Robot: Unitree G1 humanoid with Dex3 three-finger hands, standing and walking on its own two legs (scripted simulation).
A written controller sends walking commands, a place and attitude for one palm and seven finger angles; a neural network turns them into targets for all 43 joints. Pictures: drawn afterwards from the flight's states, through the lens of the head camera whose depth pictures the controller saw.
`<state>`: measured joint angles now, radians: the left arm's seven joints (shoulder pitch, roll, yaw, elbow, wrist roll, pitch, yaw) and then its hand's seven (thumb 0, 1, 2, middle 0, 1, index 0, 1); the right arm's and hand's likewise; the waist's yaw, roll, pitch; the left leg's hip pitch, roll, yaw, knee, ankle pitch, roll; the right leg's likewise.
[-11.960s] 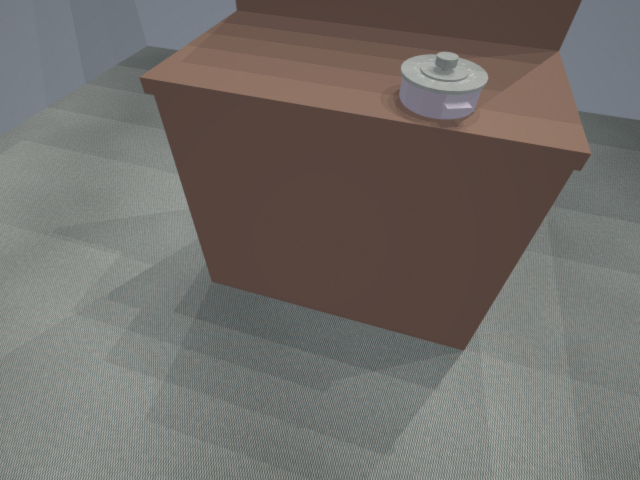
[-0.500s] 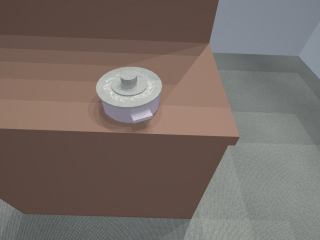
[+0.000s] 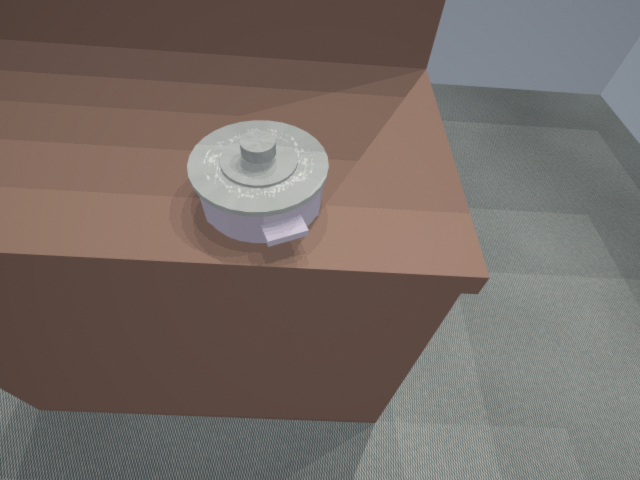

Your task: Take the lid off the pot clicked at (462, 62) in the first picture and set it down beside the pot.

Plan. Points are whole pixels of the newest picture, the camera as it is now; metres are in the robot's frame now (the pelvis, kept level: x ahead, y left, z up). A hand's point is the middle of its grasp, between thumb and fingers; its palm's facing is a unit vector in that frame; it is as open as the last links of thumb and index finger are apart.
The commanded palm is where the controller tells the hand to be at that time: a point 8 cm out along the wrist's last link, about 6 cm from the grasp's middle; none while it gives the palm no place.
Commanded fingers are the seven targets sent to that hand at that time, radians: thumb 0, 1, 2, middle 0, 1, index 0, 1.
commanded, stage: look again from close up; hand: left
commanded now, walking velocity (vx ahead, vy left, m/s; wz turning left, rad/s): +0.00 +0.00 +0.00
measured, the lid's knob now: (258, 146) +0.47 +0.12 +0.16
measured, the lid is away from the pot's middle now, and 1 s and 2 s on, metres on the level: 0.00 0.00 0.00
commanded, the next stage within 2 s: lift the closed hand beside the body in 0.58 s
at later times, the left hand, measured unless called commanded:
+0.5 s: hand out of the picture +0.02 +0.17 -0.18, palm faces +0.01 -0.98 -0.19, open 7.3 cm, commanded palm none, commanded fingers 0.00 0.90 0.90 -0.20 -0.30 -0.20 -0.30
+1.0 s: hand out of the picture +0.11 +0.18 -0.02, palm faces +0.18 -0.94 -0.28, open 5.4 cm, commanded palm +0.06 +0.23 +0.03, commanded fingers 0.00 0.90 0.90 -0.95 -1.12 -0.95 -1.12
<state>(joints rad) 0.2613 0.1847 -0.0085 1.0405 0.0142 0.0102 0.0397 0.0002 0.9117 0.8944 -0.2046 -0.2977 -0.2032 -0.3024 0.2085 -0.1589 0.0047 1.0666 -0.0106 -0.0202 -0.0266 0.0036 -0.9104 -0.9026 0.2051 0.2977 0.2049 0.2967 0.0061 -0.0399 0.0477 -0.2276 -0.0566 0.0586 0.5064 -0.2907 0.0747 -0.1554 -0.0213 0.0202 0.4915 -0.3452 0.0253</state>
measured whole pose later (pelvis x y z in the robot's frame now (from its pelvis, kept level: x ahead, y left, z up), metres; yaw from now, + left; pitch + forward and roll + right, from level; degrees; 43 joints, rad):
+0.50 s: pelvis +0.00 +0.00 +0.00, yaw +0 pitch +0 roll +0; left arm 0.26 0.19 0.00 1.05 0.01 0.00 0.04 0.00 0.91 0.89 -0.20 -0.30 -0.20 -0.30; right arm 0.21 -0.16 0.00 1.09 -0.01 -0.02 -0.03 0.00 -0.91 -0.90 0.21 0.30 0.20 0.30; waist 0.01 -0.04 0.04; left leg -0.21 -0.05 0.06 0.48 -0.28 0.07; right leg -0.13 -0.01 0.02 0.46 -0.33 0.02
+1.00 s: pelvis -0.03 -0.02 +0.01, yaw +1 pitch -2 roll +0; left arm 0.57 0.20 0.05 0.05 -0.01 -0.01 0.06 0.00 0.91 0.89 -0.55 -0.68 -0.55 -0.68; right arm 0.17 -0.18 -0.01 0.64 0.02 -0.15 0.01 0.01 -0.91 -0.90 0.21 0.30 0.20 0.30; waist 0.01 0.03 -0.05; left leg -0.19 -0.03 0.04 0.43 -0.21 0.04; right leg -0.12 0.00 -0.01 0.44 -0.28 0.00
